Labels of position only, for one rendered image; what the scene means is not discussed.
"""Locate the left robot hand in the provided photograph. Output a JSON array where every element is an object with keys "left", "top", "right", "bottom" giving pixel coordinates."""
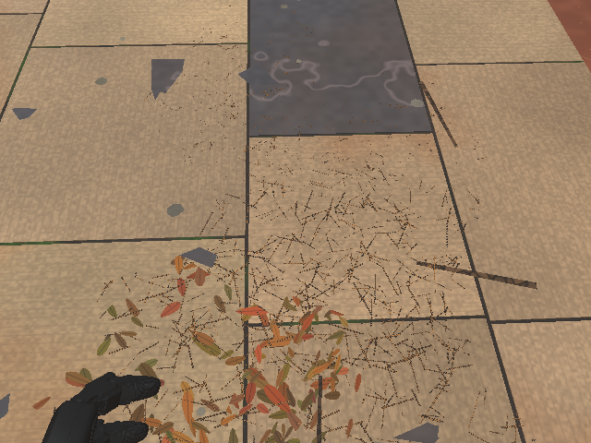
[{"left": 42, "top": 372, "right": 161, "bottom": 443}]

